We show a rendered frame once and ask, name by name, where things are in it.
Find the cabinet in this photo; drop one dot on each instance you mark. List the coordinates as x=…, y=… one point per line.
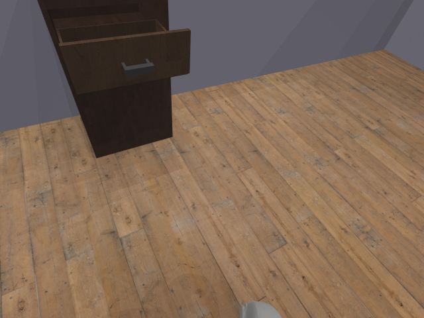
x=119, y=118

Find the drawer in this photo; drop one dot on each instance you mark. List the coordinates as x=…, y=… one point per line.
x=93, y=54

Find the handle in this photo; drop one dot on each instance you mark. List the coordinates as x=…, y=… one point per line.
x=138, y=69

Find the robot right thigh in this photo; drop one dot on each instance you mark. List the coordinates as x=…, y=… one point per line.
x=258, y=309

